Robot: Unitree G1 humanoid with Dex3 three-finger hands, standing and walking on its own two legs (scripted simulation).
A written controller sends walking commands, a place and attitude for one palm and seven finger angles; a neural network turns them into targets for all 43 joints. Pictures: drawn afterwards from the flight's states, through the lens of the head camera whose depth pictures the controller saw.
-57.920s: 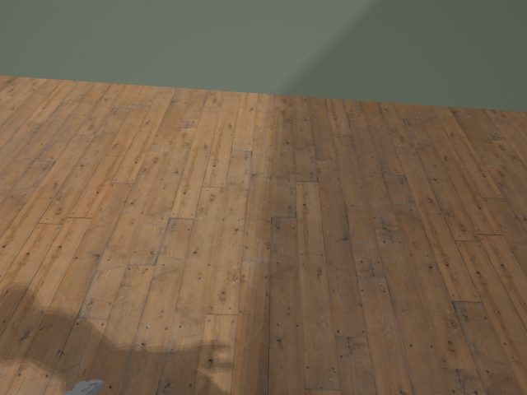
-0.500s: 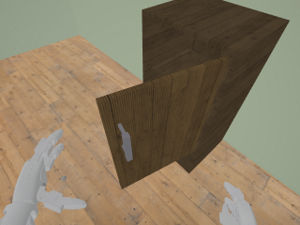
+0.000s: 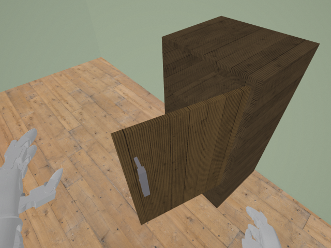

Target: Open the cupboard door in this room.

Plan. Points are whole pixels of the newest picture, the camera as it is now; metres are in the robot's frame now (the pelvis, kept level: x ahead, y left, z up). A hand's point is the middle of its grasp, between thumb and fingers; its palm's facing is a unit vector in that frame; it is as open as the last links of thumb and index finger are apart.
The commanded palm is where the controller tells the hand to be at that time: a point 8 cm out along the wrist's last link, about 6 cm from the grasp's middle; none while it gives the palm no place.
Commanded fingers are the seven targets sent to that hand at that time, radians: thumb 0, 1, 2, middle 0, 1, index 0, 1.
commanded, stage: draw the hand back to the body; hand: left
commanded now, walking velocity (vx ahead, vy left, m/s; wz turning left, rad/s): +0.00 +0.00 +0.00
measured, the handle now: (141, 177) +0.33 +0.12 -0.05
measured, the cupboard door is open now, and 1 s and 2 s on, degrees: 76 76 76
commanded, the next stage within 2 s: step back with the hand held close in 0.46 s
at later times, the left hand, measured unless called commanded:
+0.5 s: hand (44, 186) +0.18 +0.24 +0.15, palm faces +0.44 -0.80 -0.41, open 7.4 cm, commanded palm +0.13 +0.28 +0.17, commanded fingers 0.00 0.90 0.90 -0.20 -0.30 -0.20 -0.30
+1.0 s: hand (26, 199) +0.15 +0.26 +0.15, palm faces +0.35 -0.79 -0.51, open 7.4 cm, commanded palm +0.09 +0.30 +0.18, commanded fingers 0.00 0.90 0.90 -0.20 -0.30 -0.20 -0.30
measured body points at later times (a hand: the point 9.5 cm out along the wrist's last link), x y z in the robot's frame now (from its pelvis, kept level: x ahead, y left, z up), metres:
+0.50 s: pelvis -0.01 -0.02 +0.00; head -0.03 -0.04 +0.45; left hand +0.15 +0.28 +0.17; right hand +0.17 -0.24 -0.08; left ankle -0.05 +0.10 -0.74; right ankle -0.02 -0.12 -0.74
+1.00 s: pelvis -0.06 +0.01 +0.00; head -0.04 +0.00 +0.45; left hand +0.13 +0.30 +0.18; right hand +0.11 -0.25 -0.08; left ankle -0.05 +0.10 -0.74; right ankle -0.02 -0.12 -0.74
